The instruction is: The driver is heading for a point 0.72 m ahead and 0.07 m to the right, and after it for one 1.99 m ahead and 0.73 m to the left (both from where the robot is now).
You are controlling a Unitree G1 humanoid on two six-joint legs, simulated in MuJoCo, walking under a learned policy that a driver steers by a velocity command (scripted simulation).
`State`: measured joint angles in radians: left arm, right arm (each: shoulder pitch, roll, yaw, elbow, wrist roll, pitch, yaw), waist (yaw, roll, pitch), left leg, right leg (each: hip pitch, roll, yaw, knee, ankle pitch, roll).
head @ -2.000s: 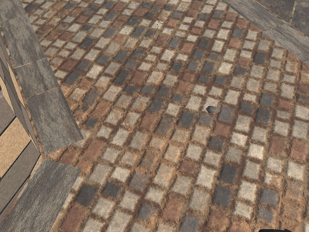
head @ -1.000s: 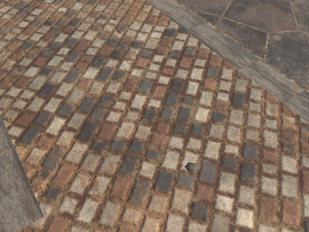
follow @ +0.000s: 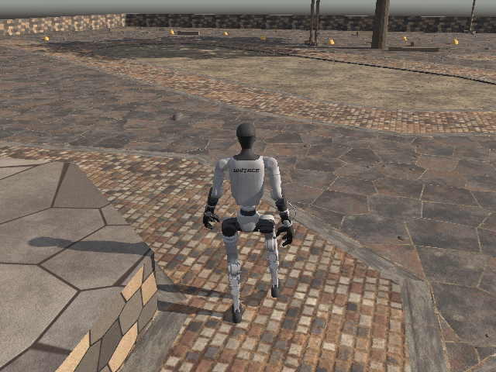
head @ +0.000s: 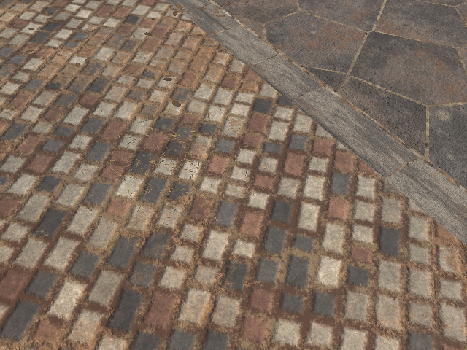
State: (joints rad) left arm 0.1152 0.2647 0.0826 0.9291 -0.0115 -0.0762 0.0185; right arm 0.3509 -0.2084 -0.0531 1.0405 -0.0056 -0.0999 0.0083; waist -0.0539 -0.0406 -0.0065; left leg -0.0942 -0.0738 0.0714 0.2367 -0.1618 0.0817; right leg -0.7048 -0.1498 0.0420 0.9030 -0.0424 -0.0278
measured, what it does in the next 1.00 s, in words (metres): walks ahead: right foot, then left foot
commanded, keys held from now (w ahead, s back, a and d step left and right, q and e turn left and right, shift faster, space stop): w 0.82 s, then w+q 0.18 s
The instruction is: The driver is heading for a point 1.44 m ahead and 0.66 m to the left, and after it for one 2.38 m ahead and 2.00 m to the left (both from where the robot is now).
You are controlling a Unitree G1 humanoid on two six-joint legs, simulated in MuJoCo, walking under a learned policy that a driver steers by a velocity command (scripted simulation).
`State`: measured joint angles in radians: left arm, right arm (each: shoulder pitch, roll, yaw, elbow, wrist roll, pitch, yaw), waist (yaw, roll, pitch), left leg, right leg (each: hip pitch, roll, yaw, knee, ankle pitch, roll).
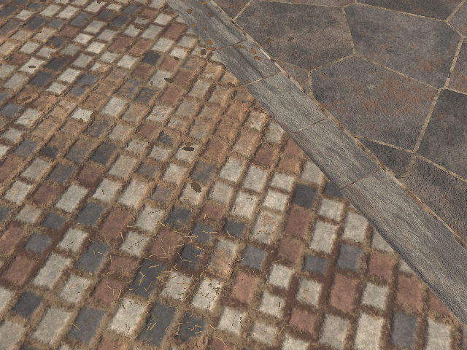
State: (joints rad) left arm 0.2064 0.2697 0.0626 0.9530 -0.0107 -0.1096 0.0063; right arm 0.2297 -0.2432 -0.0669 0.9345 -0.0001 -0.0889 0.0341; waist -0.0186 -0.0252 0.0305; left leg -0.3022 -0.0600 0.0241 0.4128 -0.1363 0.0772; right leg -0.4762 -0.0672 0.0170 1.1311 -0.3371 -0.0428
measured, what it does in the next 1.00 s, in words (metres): walks ahead, turning left: right foot, then left foot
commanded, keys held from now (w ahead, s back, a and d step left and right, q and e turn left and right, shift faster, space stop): w+q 1.00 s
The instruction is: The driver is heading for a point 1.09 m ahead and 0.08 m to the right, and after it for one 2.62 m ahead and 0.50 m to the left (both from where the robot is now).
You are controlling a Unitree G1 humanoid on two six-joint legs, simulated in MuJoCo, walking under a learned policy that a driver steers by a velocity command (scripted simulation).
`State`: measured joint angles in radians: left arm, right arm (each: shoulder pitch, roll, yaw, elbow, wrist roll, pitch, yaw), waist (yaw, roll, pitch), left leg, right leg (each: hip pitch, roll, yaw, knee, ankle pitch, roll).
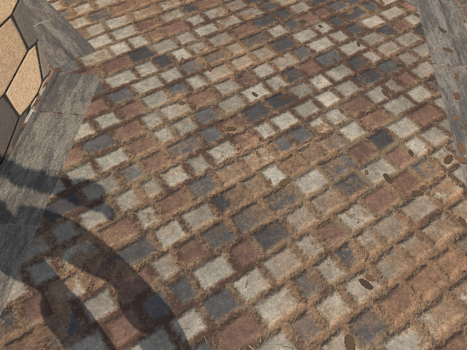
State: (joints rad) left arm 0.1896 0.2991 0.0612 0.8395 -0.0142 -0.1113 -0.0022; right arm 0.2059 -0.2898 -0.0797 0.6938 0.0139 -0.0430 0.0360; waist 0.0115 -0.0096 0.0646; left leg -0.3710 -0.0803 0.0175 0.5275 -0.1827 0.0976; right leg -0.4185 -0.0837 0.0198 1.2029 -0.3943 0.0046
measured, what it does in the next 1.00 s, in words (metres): walks ahead: right foot, then left foot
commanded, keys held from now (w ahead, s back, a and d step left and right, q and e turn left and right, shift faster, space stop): w+q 0.04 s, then w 0.96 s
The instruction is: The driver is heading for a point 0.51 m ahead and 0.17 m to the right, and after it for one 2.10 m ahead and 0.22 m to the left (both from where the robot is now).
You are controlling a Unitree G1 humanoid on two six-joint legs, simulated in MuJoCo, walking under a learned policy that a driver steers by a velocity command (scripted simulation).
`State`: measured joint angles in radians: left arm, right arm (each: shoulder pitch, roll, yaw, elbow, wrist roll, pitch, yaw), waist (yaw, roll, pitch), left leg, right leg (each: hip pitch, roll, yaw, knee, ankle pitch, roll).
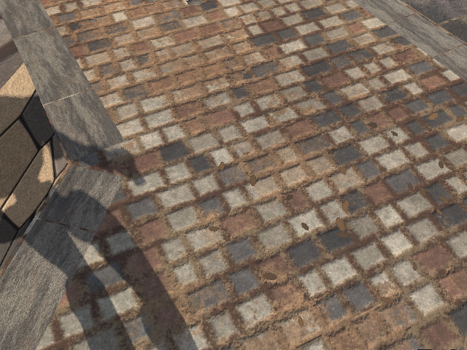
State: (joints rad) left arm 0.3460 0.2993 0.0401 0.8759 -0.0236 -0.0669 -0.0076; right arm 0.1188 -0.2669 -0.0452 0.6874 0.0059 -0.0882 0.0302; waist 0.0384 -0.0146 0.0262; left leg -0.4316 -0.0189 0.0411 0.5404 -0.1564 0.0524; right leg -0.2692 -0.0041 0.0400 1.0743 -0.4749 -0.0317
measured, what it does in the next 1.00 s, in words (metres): walks ahead: right foot, then left foot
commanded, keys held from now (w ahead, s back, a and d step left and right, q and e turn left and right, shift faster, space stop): w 0.02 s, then w+e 0.50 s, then q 0.48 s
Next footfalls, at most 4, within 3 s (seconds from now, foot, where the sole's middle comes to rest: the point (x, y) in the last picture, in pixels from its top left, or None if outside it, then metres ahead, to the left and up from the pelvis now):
0.46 right None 0.40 -0.17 -0.77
0.94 left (256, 287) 0.64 -0.03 -0.77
1.34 right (336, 303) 0.60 -0.26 -0.77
1.76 left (247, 327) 0.52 0.00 -0.77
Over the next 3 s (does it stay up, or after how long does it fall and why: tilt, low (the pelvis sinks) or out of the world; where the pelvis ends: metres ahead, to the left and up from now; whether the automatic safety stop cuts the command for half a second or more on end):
stays up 0.53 -0.13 0.01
